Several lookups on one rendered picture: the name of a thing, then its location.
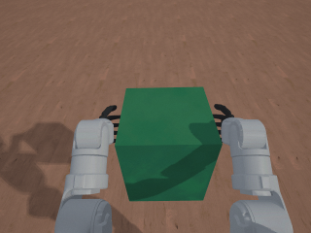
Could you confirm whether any robot left hand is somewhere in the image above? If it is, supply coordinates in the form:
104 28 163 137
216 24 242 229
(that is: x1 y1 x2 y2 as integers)
99 105 121 143

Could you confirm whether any robot right hand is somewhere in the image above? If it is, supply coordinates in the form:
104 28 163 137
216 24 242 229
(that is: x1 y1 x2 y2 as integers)
213 104 234 140

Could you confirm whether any right robot forearm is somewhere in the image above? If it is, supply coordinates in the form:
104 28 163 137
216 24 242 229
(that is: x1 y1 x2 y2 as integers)
221 117 294 233

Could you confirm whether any left robot forearm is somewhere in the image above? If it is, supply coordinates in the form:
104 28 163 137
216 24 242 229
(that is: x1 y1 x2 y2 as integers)
54 117 115 233

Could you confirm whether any robot left upper arm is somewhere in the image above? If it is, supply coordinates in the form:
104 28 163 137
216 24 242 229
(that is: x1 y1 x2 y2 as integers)
55 199 113 233

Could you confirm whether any carton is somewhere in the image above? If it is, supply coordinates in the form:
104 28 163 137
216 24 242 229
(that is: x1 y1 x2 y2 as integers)
115 86 223 202

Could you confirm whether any robot right upper arm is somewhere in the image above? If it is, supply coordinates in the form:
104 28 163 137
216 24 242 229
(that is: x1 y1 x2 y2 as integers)
229 200 293 233

